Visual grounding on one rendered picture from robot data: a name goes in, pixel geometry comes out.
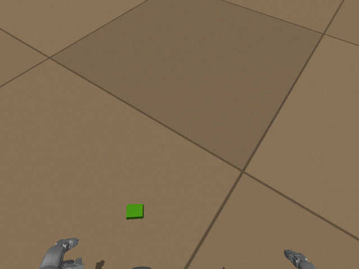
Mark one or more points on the left robot hand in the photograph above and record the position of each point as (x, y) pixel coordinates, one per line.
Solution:
(55, 254)

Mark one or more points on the right robot hand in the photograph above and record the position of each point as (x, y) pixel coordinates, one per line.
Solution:
(298, 260)

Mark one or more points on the small box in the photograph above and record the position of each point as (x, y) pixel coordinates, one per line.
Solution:
(135, 211)

